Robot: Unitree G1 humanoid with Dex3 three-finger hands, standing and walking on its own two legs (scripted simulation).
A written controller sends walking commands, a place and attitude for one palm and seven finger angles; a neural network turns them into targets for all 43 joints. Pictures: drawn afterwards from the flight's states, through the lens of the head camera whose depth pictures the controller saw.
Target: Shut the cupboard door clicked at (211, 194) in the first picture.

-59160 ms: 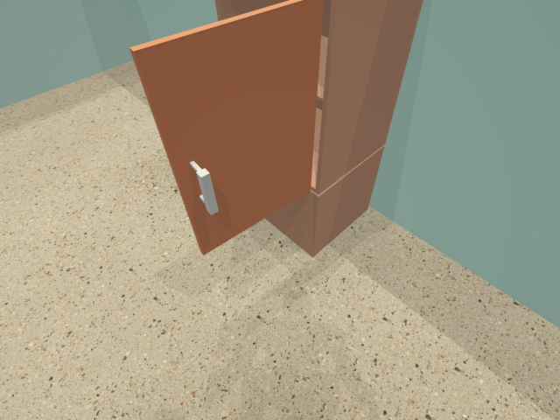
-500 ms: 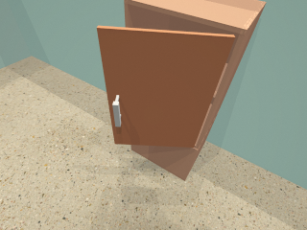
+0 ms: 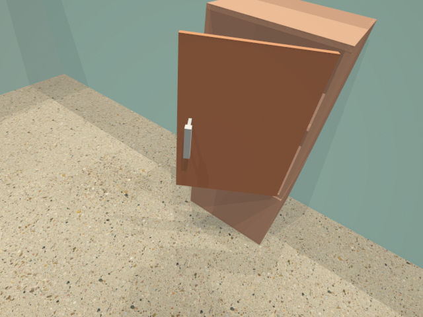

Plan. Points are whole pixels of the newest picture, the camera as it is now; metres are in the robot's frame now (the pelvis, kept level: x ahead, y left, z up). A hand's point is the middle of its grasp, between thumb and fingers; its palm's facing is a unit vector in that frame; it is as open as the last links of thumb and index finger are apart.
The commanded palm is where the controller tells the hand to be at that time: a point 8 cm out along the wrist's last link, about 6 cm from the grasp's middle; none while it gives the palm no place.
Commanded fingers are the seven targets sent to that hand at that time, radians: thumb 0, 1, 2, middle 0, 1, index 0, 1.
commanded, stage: come to a stop and stand still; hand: left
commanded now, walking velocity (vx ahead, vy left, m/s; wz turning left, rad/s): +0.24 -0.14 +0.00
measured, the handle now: (188, 138) +0.67 +0.12 -0.06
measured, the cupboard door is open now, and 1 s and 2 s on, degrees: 31 31 31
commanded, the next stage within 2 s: look again from close up in 0.98 s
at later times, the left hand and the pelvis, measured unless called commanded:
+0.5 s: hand out of the picture +0.00 +0.13 -0.18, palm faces +0.01 -0.99 -0.10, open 7.4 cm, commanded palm none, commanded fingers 0.00 0.90 0.90 -0.20 -0.30 -0.20 -0.30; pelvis +0.02 -0.02 +0.01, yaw -1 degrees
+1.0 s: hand out of the picture +0.04 +0.14 -0.16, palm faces +0.00 -0.98 -0.19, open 7.4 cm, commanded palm none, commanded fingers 0.00 0.90 0.90 -0.20 -0.30 -0.20 -0.30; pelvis +0.04 -0.02 +0.01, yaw -2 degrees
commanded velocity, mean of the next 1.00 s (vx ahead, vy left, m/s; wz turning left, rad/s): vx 0.03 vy -0.01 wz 0.00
